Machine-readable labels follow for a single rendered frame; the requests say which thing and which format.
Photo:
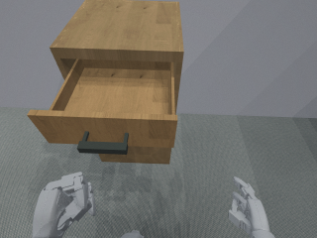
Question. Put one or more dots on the cabinet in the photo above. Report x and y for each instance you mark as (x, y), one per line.
(134, 30)

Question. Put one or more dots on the right robot hand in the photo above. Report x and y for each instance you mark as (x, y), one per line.
(251, 216)

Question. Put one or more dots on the handle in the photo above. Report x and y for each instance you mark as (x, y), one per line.
(112, 148)

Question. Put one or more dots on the drawer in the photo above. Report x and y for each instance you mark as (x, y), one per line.
(109, 98)

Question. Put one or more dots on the left robot hand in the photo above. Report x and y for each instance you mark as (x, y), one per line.
(71, 194)

